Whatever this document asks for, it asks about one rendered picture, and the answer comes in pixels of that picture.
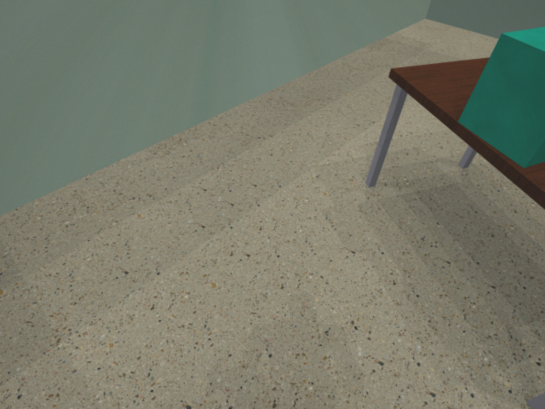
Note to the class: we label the table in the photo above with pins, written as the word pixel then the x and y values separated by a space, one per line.
pixel 444 90

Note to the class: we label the carton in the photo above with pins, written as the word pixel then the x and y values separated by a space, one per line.
pixel 507 106

